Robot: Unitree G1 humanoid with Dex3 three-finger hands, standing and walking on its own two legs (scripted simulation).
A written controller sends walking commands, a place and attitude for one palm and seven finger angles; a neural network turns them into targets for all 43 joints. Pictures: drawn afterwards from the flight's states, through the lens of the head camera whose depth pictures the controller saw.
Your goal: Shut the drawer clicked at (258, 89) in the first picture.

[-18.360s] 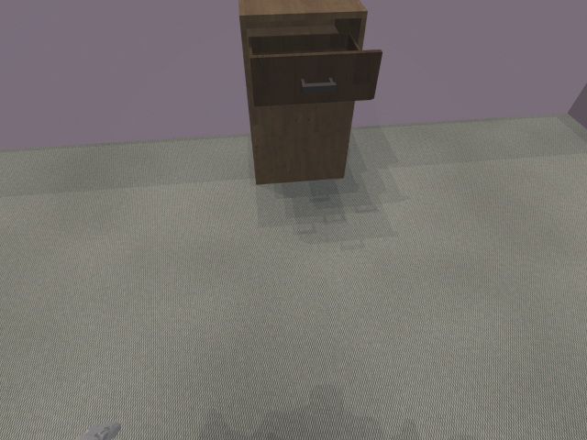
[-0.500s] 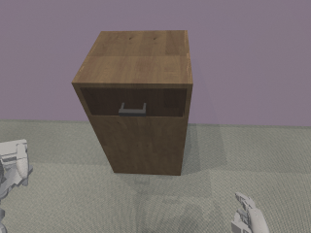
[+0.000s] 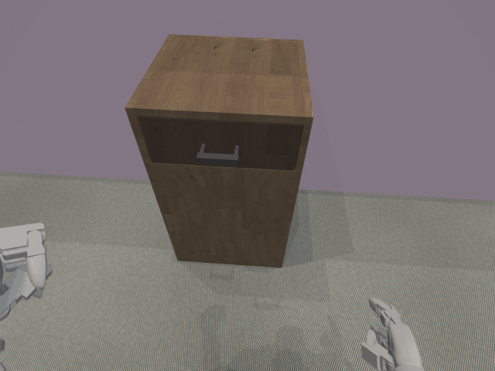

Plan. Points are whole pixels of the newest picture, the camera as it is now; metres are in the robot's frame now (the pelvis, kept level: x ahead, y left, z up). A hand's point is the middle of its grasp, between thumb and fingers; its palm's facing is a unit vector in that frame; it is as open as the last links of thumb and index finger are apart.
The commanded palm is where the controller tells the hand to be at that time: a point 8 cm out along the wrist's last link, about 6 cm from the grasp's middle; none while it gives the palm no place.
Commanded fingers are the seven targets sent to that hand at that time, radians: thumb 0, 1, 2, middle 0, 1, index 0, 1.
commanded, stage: step back with the hand held close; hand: left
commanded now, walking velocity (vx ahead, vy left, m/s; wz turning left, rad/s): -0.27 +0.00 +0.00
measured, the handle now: (219, 153) +0.64 +0.13 -0.06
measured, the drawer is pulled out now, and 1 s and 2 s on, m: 0.00 0.00 0.00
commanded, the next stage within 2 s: stop stepping back and stand still in 0.70 s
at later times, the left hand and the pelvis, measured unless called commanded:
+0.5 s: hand (39, 334) +0.13 +0.22 +0.17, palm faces +0.31 -0.80 -0.51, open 3.3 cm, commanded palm +0.06 +0.27 +0.19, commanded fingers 0.00 0.90 0.90 -1.40 -1.60 -1.40 -1.60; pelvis -0.06 -0.02 +0.00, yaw +2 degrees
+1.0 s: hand out of the picture +0.02 +0.20 +0.18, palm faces +0.31 -0.82 -0.48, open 3.3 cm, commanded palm -0.04 +0.25 +0.19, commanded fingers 0.00 0.90 0.90 -1.40 -1.60 -1.40 -1.60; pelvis -0.17 -0.03 +0.01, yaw -1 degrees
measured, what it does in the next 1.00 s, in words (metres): walks backwards: left foot, then right foot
